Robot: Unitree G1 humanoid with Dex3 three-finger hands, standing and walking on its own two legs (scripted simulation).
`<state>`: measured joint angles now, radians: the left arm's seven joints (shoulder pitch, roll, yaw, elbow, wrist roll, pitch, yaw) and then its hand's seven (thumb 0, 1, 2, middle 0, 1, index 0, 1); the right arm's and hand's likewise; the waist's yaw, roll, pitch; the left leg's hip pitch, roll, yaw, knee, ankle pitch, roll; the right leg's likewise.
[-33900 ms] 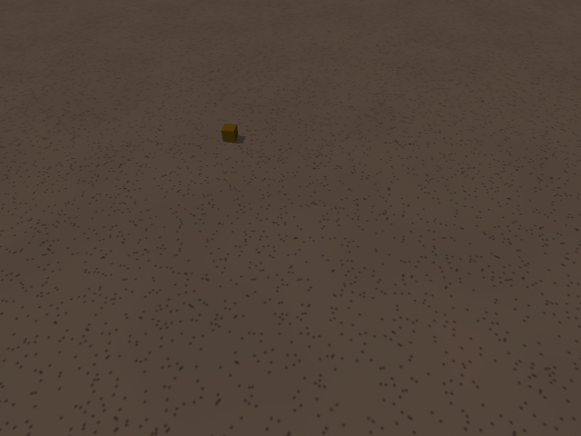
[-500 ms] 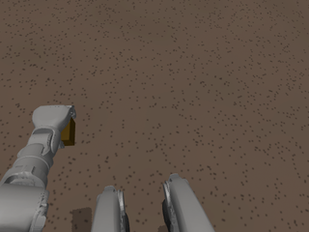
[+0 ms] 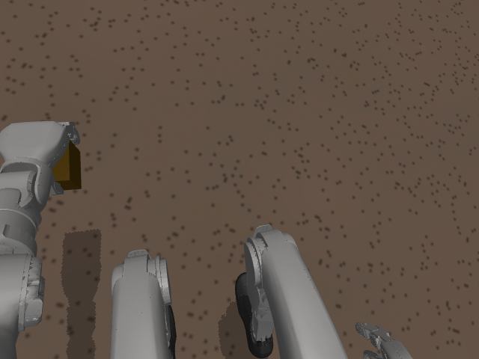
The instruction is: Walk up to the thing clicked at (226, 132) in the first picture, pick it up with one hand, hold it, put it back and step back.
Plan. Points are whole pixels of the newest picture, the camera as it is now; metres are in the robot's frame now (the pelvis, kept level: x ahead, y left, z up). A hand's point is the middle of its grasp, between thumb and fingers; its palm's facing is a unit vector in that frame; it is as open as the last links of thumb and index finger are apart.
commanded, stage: crouch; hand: left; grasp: from above
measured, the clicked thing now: (52, 166) +0.48 +0.26 -0.19
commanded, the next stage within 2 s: lower in 0.74 s
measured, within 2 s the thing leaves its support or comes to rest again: neither
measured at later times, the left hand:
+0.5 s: hand (67, 168) +0.49 +0.25 -0.23, palm faces -0.47 +0.00 -0.88, open 10.3 cm
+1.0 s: hand (67, 169) +0.50 +0.26 -0.27, palm faces -0.49 +0.00 -0.87, open 10.3 cm
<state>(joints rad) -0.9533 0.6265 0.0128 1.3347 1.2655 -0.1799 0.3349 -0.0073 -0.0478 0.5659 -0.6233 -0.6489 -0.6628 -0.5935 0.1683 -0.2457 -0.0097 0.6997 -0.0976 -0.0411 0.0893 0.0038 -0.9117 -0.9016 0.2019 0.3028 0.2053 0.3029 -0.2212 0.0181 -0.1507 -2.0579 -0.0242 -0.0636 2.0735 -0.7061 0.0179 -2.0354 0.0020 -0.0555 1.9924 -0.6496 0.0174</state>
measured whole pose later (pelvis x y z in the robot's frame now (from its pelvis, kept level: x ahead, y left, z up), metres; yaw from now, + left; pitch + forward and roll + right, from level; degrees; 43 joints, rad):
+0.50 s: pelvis -0.01 +0.00 -0.07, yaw -2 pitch +37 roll -8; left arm -1.07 0.76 0.06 1.47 1.31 -0.22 0.34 -0.01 -0.05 0.56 -0.62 -0.65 -0.66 -0.59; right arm 0.22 -0.27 0.06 0.70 -0.12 -0.02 0.14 0.00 -0.91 -0.90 0.20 0.30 0.20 0.30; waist -0.30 0.01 -0.06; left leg -2.24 -0.02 -0.09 2.29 -0.70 0.02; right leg -2.21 0.01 -0.08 2.19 -0.63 0.02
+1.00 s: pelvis -0.01 +0.00 -0.09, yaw -4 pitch +36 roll -10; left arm -1.11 0.84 0.03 1.51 1.30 -0.22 0.32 -0.01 -0.06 0.57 -0.64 -0.64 -0.68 -0.58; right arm 0.19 -0.28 0.13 0.67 -0.13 -0.02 0.14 0.00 -0.92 -0.90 0.20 0.30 0.20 0.30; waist -0.32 -0.02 -0.02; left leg -2.30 -0.02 -0.12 2.38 -0.71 0.02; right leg -2.25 0.01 -0.11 2.25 -0.63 0.03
